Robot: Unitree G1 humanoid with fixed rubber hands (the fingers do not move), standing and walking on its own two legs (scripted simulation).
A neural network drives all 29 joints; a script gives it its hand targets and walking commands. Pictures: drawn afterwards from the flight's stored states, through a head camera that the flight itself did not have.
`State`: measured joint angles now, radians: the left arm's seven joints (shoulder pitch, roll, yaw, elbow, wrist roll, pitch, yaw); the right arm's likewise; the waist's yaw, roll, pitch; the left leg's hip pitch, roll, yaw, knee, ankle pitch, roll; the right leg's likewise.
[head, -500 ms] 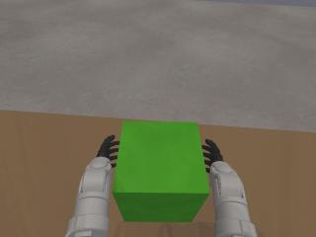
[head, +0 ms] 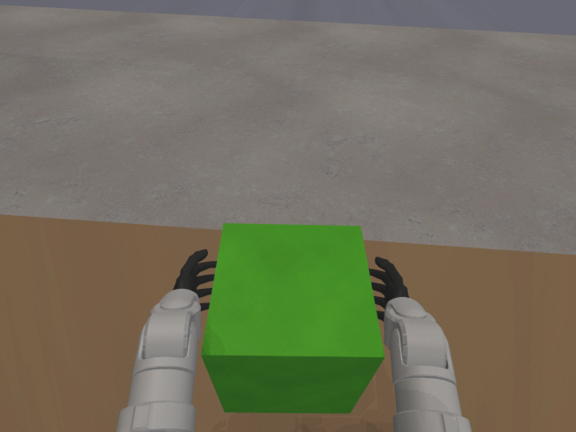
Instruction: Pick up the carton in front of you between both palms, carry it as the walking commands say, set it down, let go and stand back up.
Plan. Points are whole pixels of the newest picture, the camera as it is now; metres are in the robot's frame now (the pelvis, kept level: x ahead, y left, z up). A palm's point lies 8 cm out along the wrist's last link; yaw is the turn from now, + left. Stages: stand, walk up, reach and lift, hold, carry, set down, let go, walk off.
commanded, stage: hold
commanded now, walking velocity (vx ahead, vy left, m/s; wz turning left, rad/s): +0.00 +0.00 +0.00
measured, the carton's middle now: (289, 323) +0.29 +0.00 -0.02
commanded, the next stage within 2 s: carry in 0.16 s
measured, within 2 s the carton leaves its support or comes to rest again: neither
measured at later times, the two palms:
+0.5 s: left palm (179, 252) +0.34 +0.17 +0.09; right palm (382, 261) +0.33 -0.13 +0.09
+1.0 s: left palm (191, 168) +0.58 +0.20 +0.07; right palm (340, 170) +0.58 -0.09 +0.08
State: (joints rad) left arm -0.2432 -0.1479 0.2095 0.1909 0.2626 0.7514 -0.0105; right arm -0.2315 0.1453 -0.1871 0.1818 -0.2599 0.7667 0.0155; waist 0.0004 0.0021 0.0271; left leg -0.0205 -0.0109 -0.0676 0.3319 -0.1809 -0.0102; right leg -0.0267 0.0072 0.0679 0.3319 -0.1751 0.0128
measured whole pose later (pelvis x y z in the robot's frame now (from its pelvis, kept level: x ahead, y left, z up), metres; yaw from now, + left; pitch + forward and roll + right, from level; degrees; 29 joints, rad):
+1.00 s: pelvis +0.33 +0.05 -0.03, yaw +0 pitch +4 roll +1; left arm -0.08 -0.13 0.09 -0.47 0.05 1.24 0.13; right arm -0.06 0.13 -0.06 -0.46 -0.06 1.23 -0.12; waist 0.02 -0.05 -0.15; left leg -0.50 0.06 0.26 0.58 -0.14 0.07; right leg -0.08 -0.13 -0.14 0.67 -0.50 0.05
